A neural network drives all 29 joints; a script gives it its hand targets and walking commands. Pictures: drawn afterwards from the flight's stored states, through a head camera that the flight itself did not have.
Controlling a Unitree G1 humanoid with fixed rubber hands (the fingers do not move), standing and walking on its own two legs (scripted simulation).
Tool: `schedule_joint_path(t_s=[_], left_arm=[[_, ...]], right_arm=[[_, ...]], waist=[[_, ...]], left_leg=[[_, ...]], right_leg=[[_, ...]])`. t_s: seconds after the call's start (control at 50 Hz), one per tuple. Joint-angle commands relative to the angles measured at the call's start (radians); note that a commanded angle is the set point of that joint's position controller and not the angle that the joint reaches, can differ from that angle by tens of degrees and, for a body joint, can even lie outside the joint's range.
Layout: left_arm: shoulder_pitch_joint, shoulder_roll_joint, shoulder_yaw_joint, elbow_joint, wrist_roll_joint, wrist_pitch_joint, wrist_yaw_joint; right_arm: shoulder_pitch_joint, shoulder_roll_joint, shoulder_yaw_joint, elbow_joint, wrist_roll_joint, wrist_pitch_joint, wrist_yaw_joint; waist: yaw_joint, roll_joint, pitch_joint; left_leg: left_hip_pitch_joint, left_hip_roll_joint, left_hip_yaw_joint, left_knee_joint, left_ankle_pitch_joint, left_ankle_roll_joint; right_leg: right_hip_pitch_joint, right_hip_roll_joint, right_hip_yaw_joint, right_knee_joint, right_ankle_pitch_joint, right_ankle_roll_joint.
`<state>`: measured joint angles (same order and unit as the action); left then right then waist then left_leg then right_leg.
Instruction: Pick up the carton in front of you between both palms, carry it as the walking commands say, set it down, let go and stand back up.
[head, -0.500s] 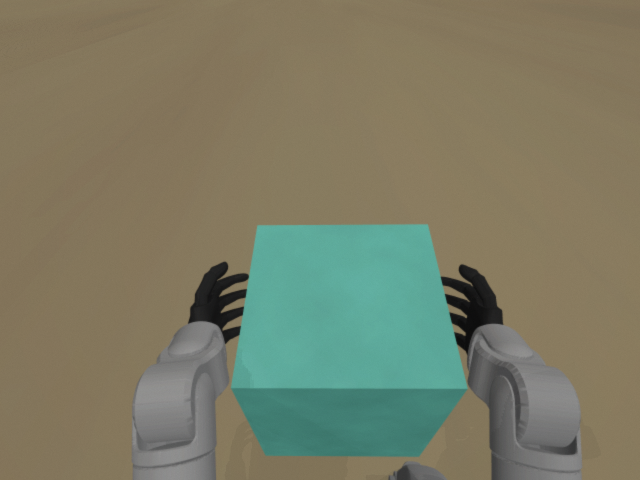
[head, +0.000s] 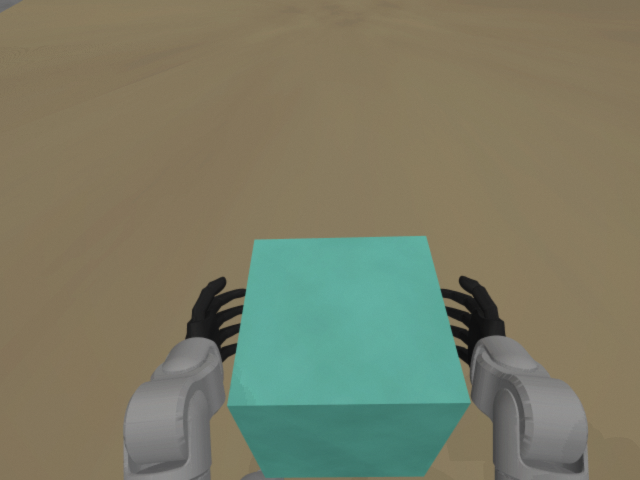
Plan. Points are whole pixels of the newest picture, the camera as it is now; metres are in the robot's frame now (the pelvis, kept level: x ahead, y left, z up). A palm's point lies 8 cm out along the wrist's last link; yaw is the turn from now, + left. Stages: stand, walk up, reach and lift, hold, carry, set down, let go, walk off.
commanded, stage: carry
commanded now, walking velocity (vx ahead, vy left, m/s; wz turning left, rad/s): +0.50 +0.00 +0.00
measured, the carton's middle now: (342, 362) +0.26 +0.01 +0.01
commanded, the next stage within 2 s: none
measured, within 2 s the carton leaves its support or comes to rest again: neither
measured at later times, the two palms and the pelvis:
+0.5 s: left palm (236, 173) +0.58 +0.19 +0.07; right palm (408, 176) +0.55 -0.11 +0.08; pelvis +0.34 +0.06 +0.00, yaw -3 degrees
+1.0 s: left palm (282, 78) +0.91 +0.14 +0.09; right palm (412, 77) +0.91 -0.16 +0.08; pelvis +0.67 -0.01 +0.00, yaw +0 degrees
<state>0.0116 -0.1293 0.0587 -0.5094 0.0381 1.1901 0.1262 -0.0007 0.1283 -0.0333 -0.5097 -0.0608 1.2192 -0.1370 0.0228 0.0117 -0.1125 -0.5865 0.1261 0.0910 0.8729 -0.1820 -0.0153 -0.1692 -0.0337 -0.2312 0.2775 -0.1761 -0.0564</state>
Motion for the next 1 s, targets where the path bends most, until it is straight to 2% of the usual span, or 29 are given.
schedule_joint_path(t_s=[0.0,0.08,0.16,0.2,0.22,0.24,0.26,0.28,0.3,0.32,0.34,0.36,0.38,0.44,0.54,0.66,0.7,0.72,0.74,0.76,0.78,0.8,0.82,0.84,0.86,0.88,0.9,0.98], left_arm=[[-0.37,-0.786,-0.632,-0.103,-0.283,-0.003,-0.135],[-0.329,-0.716,-0.604,-0.09,-0.258,0.016,-0.115],[-0.327,-0.69,-0.595,-0.08,-0.246,0.028,-0.1],[-0.334,-0.691,-0.604,-0.082,-0.249,0.028,-0.097],[-0.338,-0.69,-0.611,-0.086,-0.249,0.029,-0.097],[-0.337,-0.686,-0.614,-0.092,-0.25,0.03,-0.097],[-0.352,-0.702,-0.631,-0.111,-0.256,0.031,-0.1],[-0.354,-0.735,-0.651,-0.109,-0.265,0.023,-0.107],[-0.365,-0.793,-0.666,-0.102,-0.27,0.011,-0.118],[-0.366,-0.843,-0.675,-0.093,-0.267,-0.003,-0.13],[-0.377,-0.882,-0.679,-0.082,-0.265,-0.018,-0.139],[-0.375,-0.912,-0.681,-0.071,-0.258,-0.033,-0.145],[-0.361,-0.929,-0.686,-0.061,-0.25,-0.045,-0.148],[-0.3,-0.921,-0.689,-0.044,-0.222,-0.07,-0.141],[-0.282,-0.828,-0.681,-0.097,-0.219,-0.061,-0.116],[-0.306,-0.69,-0.648,-0.141,-0.241,-0.002,-0.088],[-0.311,-0.658,-0.629,-0.14,-0.248,0.016,-0.081],[-0.302,-0.65,-0.619,-0.133,-0.251,0.021,-0.078],[-0.296,-0.644,-0.605,-0.126,-0.252,0.026,-0.076],[-0.293,-0.637,-0.594,-0.128,-0.251,0.03,-0.075],[-0.313,-0.641,-0.598,-0.119,-0.258,0.028,-0.078],[-0.291,-0.679,-0.603,-0.11,-0.269,0.027,-0.086],[-0.315,-0.73,-0.615,-0.138,-0.281,0.02,-0.096],[-0.334,-0.779,-0.63,-0.149,-0.286,0.011,-0.108],[-0.358,-0.819,-0.64,-0.149,-0.288,0.002,-0.118],[-0.375,-0.841,-0.647,-0.15,-0.294,-0.007,-0.127],[-0.372,-0.85,-0.651,-0.151,-0.298,-0.014,-0.136],[-0.331,-0.827,-0.656,-0.16,-0.303,-0.026,-0.156]], right_arm=[[-0.377,0.814,0.63,-0.106,0.259,-0.037,0.107],[-0.359,0.745,0.618,-0.111,0.258,-0.016,0.095],[-0.361,0.709,0.604,-0.107,0.268,-0.002,0.095],[-0.35,0.704,0.593,-0.097,0.27,-0.004,0.097],[-0.327,0.705,0.583,-0.079,0.266,-0.006,0.099],[-0.314,0.705,0.573,-0.079,0.262,-0.008,0.102],[-0.318,0.709,0.575,-0.064,0.26,-0.017,0.106],[-0.308,0.761,0.585,-0.064,0.274,-0.025,0.114],[-0.325,0.804,0.597,-0.089,0.286,-0.037,0.126],[-0.343,0.853,0.613,-0.095,0.285,-0.051,0.14],[-0.37,0.891,0.627,-0.099,0.292,-0.066,0.151],[-0.383,0.914,0.64,-0.102,0.297,-0.079,0.159],[-0.377,0.923,0.647,-0.098,0.3,-0.089,0.166],[-0.338,0.89,0.658,-0.099,0.306,-0.107,0.18],[-0.296,0.782,0.644,-0.132,0.295,-0.097,0.166],[-0.286,0.659,0.593,-0.144,0.268,-0.043,0.112],[-0.298,0.633,0.584,-0.156,0.265,-0.025,0.096],[-0.312,0.624,0.583,-0.164,0.265,-0.017,0.09],[-0.319,0.616,0.585,-0.172,0.265,-0.01,0.085],[-0.335,0.606,0.59,-0.185,0.272,-0.003,0.081],[-0.346,0.625,0.603,-0.202,0.284,0.005,0.082],[-0.36,0.647,0.618,-0.202,0.292,0.004,0.087],[-0.366,0.702,0.634,-0.191,0.301,-0.002,0.097],[-0.382,0.759,0.641,-0.192,0.303,-0.011,0.108],[-0.389,0.812,0.645,-0.172,0.299,-0.02,0.116],[-0.388,0.843,0.652,-0.164,0.295,-0.031,0.122],[-0.378,0.861,0.657,-0.156,0.287,-0.041,0.125],[-0.337,0.863,0.668,-0.158,0.266,-0.061,0.116]], waist=[[-0.011,-0.12,-0.107],[-0.007,-0.135,-0.05],[-0.008,-0.171,0.005],[-0.024,-0.153,-0.05],[-0.04,-0.106,-0.123],[-0.056,0.026,-0.209],[-0.051,0.301,-0.306],[-0.042,0.283,-0.273],[-0.046,0.207,-0.272],[-0.041,0.106,-0.276],[-0.036,0.051,-0.25],[-0.031,0.067,-0.242],[-0.031,0.092,-0.235],[-0.035,0.118,-0.193],[-0.037,0.123,-0.089],[-0.039,0.145,0.021],[-0.035,0.158,-0.003],[-0.019,0.144,-0.042],[-0.005,0.088,-0.112],[0.013,-0.036,-0.194],[0.011,-0.347,-0.281],[0.0,-0.32,-0.254],[-0.001,-0.237,-0.262],[-0.007,-0.117,-0.251],[-0.012,-0.055,-0.228],[-0.014,-0.073,-0.23],[-0.014,-0.099,-0.235],[-0.02,-0.163,-0.204]], left_leg=[[-0.065,0.007,0.026,-0.169,0.092,-0.014],[-0.065,-0.02,0.074,-0.299,0.16,-0.005],[0.019,-0.041,0.116,-0.369,0.161,0.024],[0.234,-0.097,0.181,-0.417,0.098,0.038],[0.443,-0.131,0.199,-0.424,0.04,0.039],[0.658,0.039,-0.05,-0.497,-0.125,0.072],[0.876,0.302,-0.529,-0.607,-0.205,0.223],[0.848,0.318,-0.602,-0.669,-0.014,0.229],[0.809,0.289,-0.464,-0.635,0.13,0.21],[0.744,0.27,-0.366,-0.614,0.183,0.181],[0.667,0.242,-0.28,-0.629,0.188,0.148],[0.614,0.218,-0.209,-0.658,0.131,0.117],[0.591,0.199,-0.168,-0.68,0.096,0.11],[0.59,0.177,-0.097,-0.726,0.057,0.121],[0.624,0.142,-0.012,-0.762,0.125,0.128],[0.669,0.135,0.063,-0.728,0.296,0.101],[0.677,0.13,0.099,-0.624,0.467,0.081],[0.644,0.108,0.14,-0.499,0.549,0.061],[0.566,0.062,0.165,-0.302,0.554,0.038],[0.37,0.021,0.149,-0.048,0.348,0.006],[0.053,-0.112,0.093,0.282,-0.035,-0.041],[-0.043,-0.117,-0.037,0.439,-0.282,-0.019],[-0.056,-0.058,-0.091,0.498,-0.257,0.015],[-0.042,-0.016,-0.102,0.458,-0.201,0.027],[-0.008,0.01,-0.101,0.366,-0.156,0.027],[0.033,0.016,-0.082,0.287,-0.123,0.021],[0.06,0.001,-0.053,0.227,-0.106,0.013],[0.086,-0.044,0.02,-0.056,-0.045,-0.014]], right_leg=[[0.174,-0.239,0.179,-0.184,0.018,-0.075],[0.227,-0.221,0.123,-0.152,0.186,-0.062],[0.248,-0.224,0.081,-0.093,0.305,-0.035],[0.217,-0.203,0.013,0.095,0.494,-0.004],[0.135,-0.155,-0.026,0.289,0.509,0.022],[-0.057,-0.116,-0.015,0.538,0.299,0.063],[-0.359,0.016,0.044,0.862,-0.077,0.106],[-0.47,0.022,0.171,1.005,-0.296,0.085],[-0.482,-0.037,0.223,1.062,-0.268,0.056],[-0.473,-0.079,0.233,1.032,-0.21,0.041],[-0.449,-0.107,0.236,0.956,-0.155,0.036],[-0.414,-0.115,0.226,0.891,-0.115,0.039],[-0.402,-0.108,0.205,0.852,-0.082,0.042],[-0.444,-0.101,0.154,0.702,-0.023,0.065],[-0.504,-0.095,0.099,0.446,0.106,0.089],[-0.432,-0.06,0.036,0.245,0.166,0.05],[-0.31,-0.032,-0.001,0.225,0.126,0.03],[-0.175,0.011,-0.045,0.191,0.093,0.029],[0.023,0.043,-0.064,0.169,0.046,0.032],[0.234,-0.127,0.182,0.11,-0.12,0.002],[0.463,-0.377,0.662,-0.009,-0.193,-0.146],[0.424,-0.395,0.725,-0.089,0.044,-0.158],[0.384,-0.381,0.585,-0.034,0.179,-0.143],[0.311,-0.358,0.471,-0.004,0.338,-0.121],[0.237,-0.328,0.373,-0.005,0.419,-0.09],[0.2,-0.303,0.294,-0.018,0.435,-0.055],[0.183,-0.288,0.241,-0.023,0.47,-0.043],[0.182,-0.234,0.103,-0.02,0.592,-0.046]])
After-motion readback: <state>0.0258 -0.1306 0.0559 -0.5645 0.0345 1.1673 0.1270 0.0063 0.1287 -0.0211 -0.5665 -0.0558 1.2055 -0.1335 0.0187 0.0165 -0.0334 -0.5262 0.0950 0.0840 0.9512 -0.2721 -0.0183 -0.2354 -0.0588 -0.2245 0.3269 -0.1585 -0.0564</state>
